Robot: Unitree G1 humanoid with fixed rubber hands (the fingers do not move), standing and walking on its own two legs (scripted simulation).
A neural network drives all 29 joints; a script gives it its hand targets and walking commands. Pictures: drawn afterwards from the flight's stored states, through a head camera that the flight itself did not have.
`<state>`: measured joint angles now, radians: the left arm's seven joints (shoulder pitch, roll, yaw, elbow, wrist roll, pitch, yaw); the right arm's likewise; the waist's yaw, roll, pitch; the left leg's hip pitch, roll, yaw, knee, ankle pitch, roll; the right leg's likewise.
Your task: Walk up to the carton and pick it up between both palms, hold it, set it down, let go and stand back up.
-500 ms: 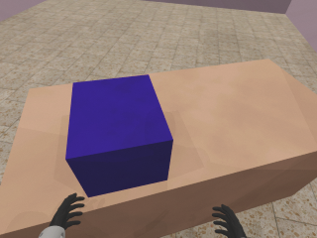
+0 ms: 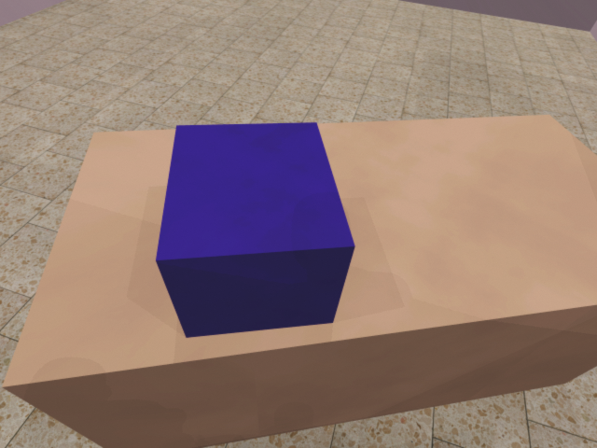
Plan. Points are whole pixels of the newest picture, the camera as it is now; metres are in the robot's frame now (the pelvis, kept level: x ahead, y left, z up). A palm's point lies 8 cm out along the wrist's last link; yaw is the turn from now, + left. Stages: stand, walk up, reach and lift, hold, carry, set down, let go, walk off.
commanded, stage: stand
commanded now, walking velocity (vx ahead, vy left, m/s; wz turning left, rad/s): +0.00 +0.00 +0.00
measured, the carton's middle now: (254, 224) +0.49 +0.07 -0.02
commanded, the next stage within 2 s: none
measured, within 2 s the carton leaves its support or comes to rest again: neither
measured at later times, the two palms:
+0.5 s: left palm out of the picture -0.06 +0.22 -0.15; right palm out of the picture +0.01 -0.21 -0.14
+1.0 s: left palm out of the picture -0.05 +0.19 -0.16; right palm out of the picture +0.00 -0.22 -0.15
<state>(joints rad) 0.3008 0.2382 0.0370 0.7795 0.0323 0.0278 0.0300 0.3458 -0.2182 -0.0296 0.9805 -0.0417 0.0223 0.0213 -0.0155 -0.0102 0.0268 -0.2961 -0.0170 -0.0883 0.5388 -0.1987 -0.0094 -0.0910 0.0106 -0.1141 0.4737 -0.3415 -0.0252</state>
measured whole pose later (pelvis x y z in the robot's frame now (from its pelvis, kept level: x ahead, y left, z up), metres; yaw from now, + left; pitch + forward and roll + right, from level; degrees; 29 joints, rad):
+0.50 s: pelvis +0.00 +0.00 +0.00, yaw +3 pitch -3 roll -1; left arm 0.40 0.15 0.02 1.11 0.03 0.02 0.05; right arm 0.32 -0.11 0.00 1.10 -0.01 0.02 -0.04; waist 0.02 -0.01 0.01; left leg -0.27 -0.04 -0.12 0.51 -0.18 0.00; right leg -0.05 -0.01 -0.15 0.44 -0.34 -0.02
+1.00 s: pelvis +0.01 -0.02 +0.00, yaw +4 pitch -3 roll -1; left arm 0.35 0.13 0.02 1.15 0.03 0.01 0.05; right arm 0.32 -0.10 0.02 1.16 -0.01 0.02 -0.05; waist 0.01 -0.02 0.01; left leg -0.28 -0.02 -0.14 0.54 -0.21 -0.03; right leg -0.04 0.02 -0.17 0.45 -0.36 -0.05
